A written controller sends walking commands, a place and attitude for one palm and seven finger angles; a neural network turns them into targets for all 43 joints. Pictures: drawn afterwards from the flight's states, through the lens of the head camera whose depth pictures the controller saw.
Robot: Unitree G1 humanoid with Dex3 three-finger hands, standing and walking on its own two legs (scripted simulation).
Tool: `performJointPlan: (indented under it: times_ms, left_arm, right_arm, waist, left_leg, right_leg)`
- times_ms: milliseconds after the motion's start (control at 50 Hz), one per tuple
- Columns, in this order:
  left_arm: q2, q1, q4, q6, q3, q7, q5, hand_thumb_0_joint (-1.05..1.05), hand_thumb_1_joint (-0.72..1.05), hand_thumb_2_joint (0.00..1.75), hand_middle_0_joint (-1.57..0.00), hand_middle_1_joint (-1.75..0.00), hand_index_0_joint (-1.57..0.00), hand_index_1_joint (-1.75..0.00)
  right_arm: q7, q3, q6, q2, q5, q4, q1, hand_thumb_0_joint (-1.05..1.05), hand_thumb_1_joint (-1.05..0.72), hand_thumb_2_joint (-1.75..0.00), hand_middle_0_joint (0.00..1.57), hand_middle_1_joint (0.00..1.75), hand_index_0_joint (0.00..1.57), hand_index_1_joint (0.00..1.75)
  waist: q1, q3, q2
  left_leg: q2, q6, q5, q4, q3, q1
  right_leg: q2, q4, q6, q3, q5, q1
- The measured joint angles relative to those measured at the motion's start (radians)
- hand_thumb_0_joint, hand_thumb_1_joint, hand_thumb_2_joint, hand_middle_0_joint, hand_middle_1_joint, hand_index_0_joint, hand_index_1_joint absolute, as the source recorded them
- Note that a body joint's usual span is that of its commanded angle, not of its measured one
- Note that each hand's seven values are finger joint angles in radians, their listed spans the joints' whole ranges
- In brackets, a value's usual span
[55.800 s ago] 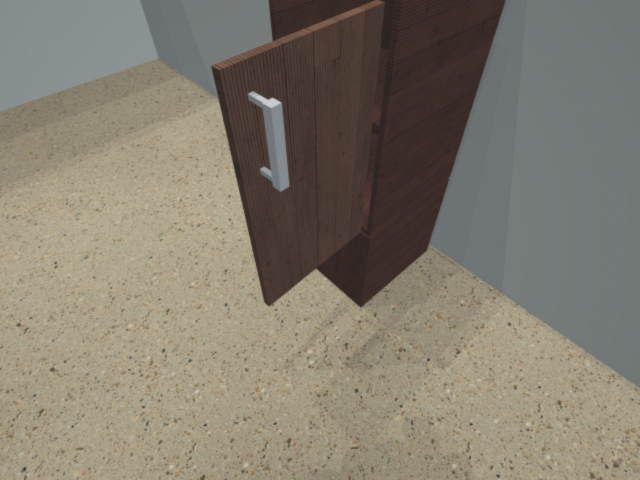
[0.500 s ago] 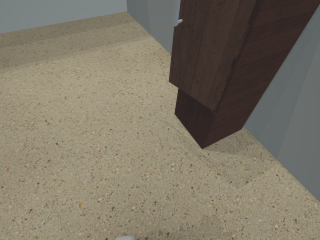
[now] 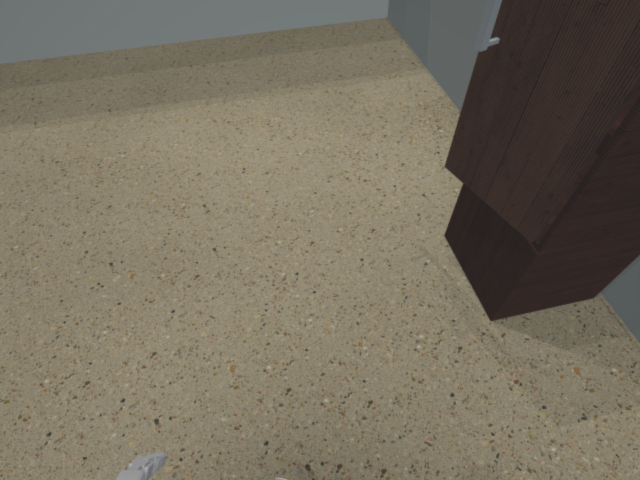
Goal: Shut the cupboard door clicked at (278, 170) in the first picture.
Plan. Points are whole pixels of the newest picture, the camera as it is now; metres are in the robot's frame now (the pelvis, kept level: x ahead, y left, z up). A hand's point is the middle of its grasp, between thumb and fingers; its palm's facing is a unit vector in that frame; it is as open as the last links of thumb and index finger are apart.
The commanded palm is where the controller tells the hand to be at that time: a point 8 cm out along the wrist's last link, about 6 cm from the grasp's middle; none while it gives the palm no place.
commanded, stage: walk to a spot facing it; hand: left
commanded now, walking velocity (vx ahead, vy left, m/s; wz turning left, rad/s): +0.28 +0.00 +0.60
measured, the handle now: (498, 9) +0.97 -0.35 +0.13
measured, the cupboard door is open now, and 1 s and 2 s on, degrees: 16 16 16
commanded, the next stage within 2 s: turn to face it in 1.14 s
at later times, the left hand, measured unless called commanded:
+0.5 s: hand out of the picture -0.04 +0.21 -0.18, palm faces +0.41 -0.89 -0.21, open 7.4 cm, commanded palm none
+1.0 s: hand (143, 349) +0.34 +0.32 -0.15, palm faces +0.43 -0.88 -0.21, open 7.4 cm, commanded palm none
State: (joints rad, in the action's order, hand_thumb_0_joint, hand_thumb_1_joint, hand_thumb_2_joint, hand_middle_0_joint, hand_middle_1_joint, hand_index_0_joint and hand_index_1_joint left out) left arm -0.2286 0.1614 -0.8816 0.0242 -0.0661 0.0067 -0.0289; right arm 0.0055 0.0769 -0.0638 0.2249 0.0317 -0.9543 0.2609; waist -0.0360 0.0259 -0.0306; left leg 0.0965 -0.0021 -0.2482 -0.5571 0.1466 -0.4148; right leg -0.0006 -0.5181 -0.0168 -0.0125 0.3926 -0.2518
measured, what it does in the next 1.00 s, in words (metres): walks ahead, turning left: left foot, then right foot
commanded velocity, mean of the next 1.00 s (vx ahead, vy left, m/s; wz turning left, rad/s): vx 0.34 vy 0.00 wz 0.38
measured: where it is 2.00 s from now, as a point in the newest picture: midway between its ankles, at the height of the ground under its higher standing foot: (256, 390)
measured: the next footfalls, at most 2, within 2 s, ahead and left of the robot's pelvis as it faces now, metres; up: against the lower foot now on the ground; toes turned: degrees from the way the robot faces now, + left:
left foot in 0.46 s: +0.16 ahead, +0.19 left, +0.00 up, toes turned +28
right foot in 0.90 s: +0.45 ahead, +0.06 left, +0.00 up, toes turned +19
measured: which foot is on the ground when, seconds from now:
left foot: up 0.00-0.44, down 0.46-0.92, up 0.94-1.00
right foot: down 0.00-0.46, up 0.48-0.88, down 0.90-1.00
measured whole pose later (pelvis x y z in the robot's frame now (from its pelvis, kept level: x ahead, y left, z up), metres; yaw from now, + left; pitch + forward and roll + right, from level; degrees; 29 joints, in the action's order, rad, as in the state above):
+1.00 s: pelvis +0.32 +0.11 +0.00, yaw +26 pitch -1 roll +1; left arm -0.16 0.18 -0.92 -0.06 -0.05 -0.02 -0.04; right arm 0.00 0.05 0.01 0.18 0.02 -1.11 0.39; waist -0.03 0.06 -0.02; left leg 0.01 -0.05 -0.43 -1.09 0.00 -0.29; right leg 0.05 -0.60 0.05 0.12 0.24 -0.34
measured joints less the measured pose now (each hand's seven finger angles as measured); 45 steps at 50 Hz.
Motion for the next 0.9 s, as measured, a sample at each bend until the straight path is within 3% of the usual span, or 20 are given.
performJointPlan:
  times_ms: [20, 60, 100, 160, 240, 320, 380, 440, 460, 480, 520, 580, 660, 720, 820, 900]
  left_arm:
    - [0.008, 0.01, 0.0, -0.004, 0.004, 0.003, -0.004, 0.01, 0.91, 0.9, -0.2, -0.3, -0.19, -0.3]
    - [0.025, 0.036, -0.01, -0.005, 0.012, 0.005, -0.002, 0.01, 0.9, 0.9, -0.2, -0.3, -0.19, -0.3]
    - [0.034, 0.071, -0.026, -0.012, 0.013, 0.006, 0.0, 0.01, 0.9, 0.9, -0.2, -0.3, -0.2, -0.3]
    - [0.043, 0.11, -0.052, -0.033, 0.015, 0.003, 0.001, 0.01, 0.9, 0.9, -0.2, -0.3, -0.2, -0.3]
    - [0.058, 0.145, -0.072, -0.06, 0.018, 0.001, -0.001, 0.01, 0.9, 0.9, -0.2, -0.3, -0.2, -0.3]
    - [0.066, 0.183, -0.088, -0.075, 0.017, 0.0, -0.008, 0.01, 0.9, 0.9, -0.2, -0.3, -0.2, -0.3]
    - [0.061, 0.218, -0.105, -0.076, 0.015, -0.002, -0.011, 0.01, 0.9, 0.9, -0.2, -0.3, -0.2, -0.3]
    - [0.047, 0.261, -0.128, -0.071, 0.014, -0.008, -0.008, 0.01, 0.9, 0.9, -0.2, -0.3, -0.2, -0.3]
    - [0.047, 0.28, -0.136, -0.065, 0.014, -0.012, -0.004, 0.01, 0.9, 0.9, -0.2, -0.3, -0.2, -0.3]
    - [0.045, 0.286, -0.145, -0.054, 0.014, -0.018, 0.0, 0.01, 0.9, 0.9, -0.2, -0.3, -0.2, -0.3]
    - [0.028, 0.264, -0.155, -0.023, 0.013, -0.022, 0.004, 0.01, 0.9, 0.9, -0.2, -0.3, -0.2, -0.3]
    - [0.012, 0.211, -0.142, -0.014, 0.0, -0.019, -0.004, 0.01, 0.9, 0.9, -0.2, -0.3, -0.19, -0.3]
    - [0.016, 0.131, -0.091, -0.025, -0.004, -0.024, -0.012, 0.01, 0.91, 0.9, -0.2, -0.3, -0.19, -0.3]
    - [0.03, 0.083, -0.064, -0.029, -0.001, -0.03, -0.011, 0.01, 0.91, 0.9, -0.2, -0.3, -0.19, -0.3]
    - [0.046, 0.019, -0.042, -0.03, 0.004, -0.041, -0.006, 0.01, 0.91, 0.9, -0.2, -0.3, -0.19, -0.3]
    - [0.049, 0.002, -0.031, -0.049, 0.006, -0.047, -0.007, 0.01, 0.91, 0.9, -0.2, -0.3, -0.19, -0.3]
  right_arm:
    - [-0.001, 0.007, -0.004, 0.009, -0.002, -0.004, -0.007, 0.0, -0.91, -0.9, 0.2, 0.3, 0.2, 0.3]
    - [-0.01, 0.017, -0.011, 0.026, 0.003, -0.004, -0.014, 0.0, -0.91, -0.9, 0.2, 0.3, 0.2, 0.3]
    - [-0.024, 0.022, -0.009, 0.037, 0.008, 0.004, -0.017, 0.0, -0.91, -0.9, 0.2, 0.3, 0.2, 0.3]
    - [-0.041, 0.024, 0.001, 0.044, 0.005, 0.02, -0.022, 0.0, -0.91, -0.9, 0.2, 0.3, 0.2, 0.3]
    - [-0.049, 0.021, 0.003, 0.045, 0.002, 0.019, -0.036, 0.0, -0.91, -0.9, 0.2, 0.3, 0.19, 0.3]
    - [-0.054, 0.007, -0.001, 0.034, 0.002, 0.012, -0.075, 0.0, -0.91, -0.9, 0.2, 0.3, 0.19, 0.3]
    - [-0.059, -0.008, 0.006, 0.021, 0.001, 0.021, -0.123, 0.01, -0.91, -0.9, 0.2, 0.3, 0.19, 0.3]
    - [-0.06, -0.022, 0.036, 0.011, 0.002, 0.051, -0.164, 0.01, -0.91, -0.9, 0.2, 0.3, 0.19, 0.3]
    - [-0.059, -0.027, 0.052, 0.014, 0.004, 0.067, -0.172, 0.01, -0.91, -0.9, 0.2, 0.3, 0.19, 0.3]
    - [-0.053, -0.028, 0.07, 0.015, 0.005, 0.08, -0.179, 0.0, -0.91, -0.9, 0.2, 0.3, 0.19, 0.3]
    - [-0.038, -0.034, 0.092, 0.001, -0.001, 0.087, -0.182, 0.0, -0.91, -0.9, 0.2, 0.3, 0.2, 0.3]
    - [-0.018, -0.047, 0.103, -0.022, -0.002, 0.075, -0.144, 0.0, -0.91, -0.9, 0.2, 0.3, 0.2, 0.3]
    - [0.001, -0.051, 0.111, -0.047, -0.005, 0.025, -0.073, 0.0, -0.91, -0.9, 0.2, 0.3, 0.2, 0.3]
    - [0.008, -0.041, 0.11, -0.042, -0.007, -0.015, -0.015, -0.01, -0.93, -0.9, 0.2, 0.3, 0.2, 0.3]
    - [0.004, -0.037, 0.105, -0.044, -0.002, -0.077, 0.074, 0.0, -0.93, -0.9, 0.2, 0.3, 0.2, 0.3]
    - [0.003, -0.034, 0.1, -0.045, -0.002, -0.118, 0.137, 0.0, -0.92, -0.9, 0.2, 0.3, 0.2, 0.3]
  waist:
    - [0.006, -0.001, -0.006]
    - [0.005, -0.003, -0.013]
    - [0.004, -0.008, -0.004]
    - [-0.006, -0.004, 0.009]
    - [0.0, 0.018, 0.015]
    - [0.027, 0.046, 0.023]
    - [0.055, 0.07, 0.036]
    - [0.072, 0.086, 0.058]
    - [0.071, 0.083, 0.052]
    - [0.065, 0.083, 0.045]
    - [0.068, 0.095, 0.056]
    - [0.069, 0.081, 0.065]
    - [0.059, 0.057, 0.055]
    - [0.044, 0.035, 0.048]
    - [0.016, 0.016, 0.048]
    - [-0.001, 0.01, 0.037]
  left_leg:
    - [0.002, 0.01, -0.093, -0.108, -0.008, -0.038]
    - [0.0, 0.021, -0.144, -0.352, -0.046, -0.117]
    - [-0.026, 0.036, -0.104, -0.526, -0.094, -0.171]
    - [-0.079, 0.05, -0.018, -0.619, -0.128, -0.207]
    - [-0.133, 0.051, 0.016, -0.565, -0.142, -0.205]
    - [-0.161, 0.037, -0.012, -0.417, -0.181, -0.173]
    - [-0.16, 0.015, -0.047, -0.263, -0.222, -0.126]
    - [-0.122, -0.023, -0.067, -0.109, -0.27, -0.041]
    - [-0.115, -0.044, -0.02, -0.06, -0.276, -0.008]
    - [-0.113, -0.058, 0.054, -0.079, -0.272, -0.016]
    - [-0.098, -0.066, 0.002, -0.134, -0.276, -0.003]
    - [-0.079, -0.058, -0.042, -0.072, -0.269, 0.075]
    - [-0.061, -0.06, -0.016, 0.058, -0.247, 0.186]
    - [-0.052, -0.058, -0.016, 0.131, -0.232, 0.262]
    - [-0.05, -0.036, -0.063, 0.182, -0.221, 0.365]
    - [-0.07, -0.005, -0.169, 0.109, -0.213, 0.404]
  right_leg:
    - [0.0, 0.0, 0.017, 0.01, -0.049, 0.001]
    - [0.013, 0.013, 0.034, 0.042, -0.079, 0.03]
    - [0.032, 0.061, 0.036, 0.065, -0.092, 0.074]
    - [0.054, 0.128, 0.033, 0.111, -0.104, 0.133]
    - [0.073, 0.168, 0.024, 0.189, -0.089, 0.193]
    - [0.092, 0.164, 0.003, 0.265, -0.046, 0.24]
    - [0.115, 0.136, -0.021, 0.308, 0.002, 0.268]
    - [0.163, 0.032, -0.052, 0.333, 0.08, 0.271]
    - [0.183, -0.072, -0.052, 0.329, 0.11, 0.238]
    - [0.189, -0.234, -0.046, 0.288, 0.132, 0.178]
    - [0.171, -0.55, -0.024, 0.154, 0.132, 0.035]
    - [0.151, -0.717, -0.012, 0.083, 0.042, -0.137]
    - [0.147, -0.599, -0.018, 0.057, -0.07, -0.271]
    - [0.144, -0.445, -0.021, 0.049, -0.143, -0.306]
    - [0.119, -0.212, -0.014, 0.057, -0.231, -0.276]
    - [0.074, -0.074, 0.015, 0.081, -0.229, -0.171]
